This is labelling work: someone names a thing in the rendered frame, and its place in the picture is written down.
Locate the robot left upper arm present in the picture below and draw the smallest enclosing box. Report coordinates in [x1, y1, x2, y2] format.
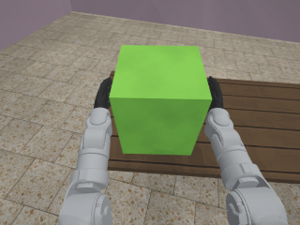
[58, 192, 113, 225]

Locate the robot left hand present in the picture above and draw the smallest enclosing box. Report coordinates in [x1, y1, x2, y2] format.
[94, 77, 113, 110]

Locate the right robot forearm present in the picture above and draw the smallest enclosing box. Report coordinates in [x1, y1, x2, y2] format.
[204, 108, 288, 222]

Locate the table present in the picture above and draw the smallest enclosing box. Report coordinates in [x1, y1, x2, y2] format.
[107, 70, 300, 185]

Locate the robot right upper arm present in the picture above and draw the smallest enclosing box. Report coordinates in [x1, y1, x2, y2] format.
[226, 187, 289, 225]

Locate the carton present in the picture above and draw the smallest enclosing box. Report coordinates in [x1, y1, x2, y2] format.
[109, 45, 213, 156]

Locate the left robot forearm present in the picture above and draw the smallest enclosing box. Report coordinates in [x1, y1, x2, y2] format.
[57, 107, 113, 225]

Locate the robot right hand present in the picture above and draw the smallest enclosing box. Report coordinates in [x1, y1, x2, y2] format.
[207, 76, 224, 113]

